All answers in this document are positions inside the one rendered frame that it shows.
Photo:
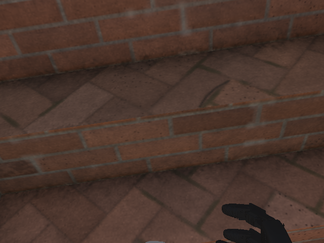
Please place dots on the robot right hand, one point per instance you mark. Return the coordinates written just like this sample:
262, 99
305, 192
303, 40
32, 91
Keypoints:
272, 231

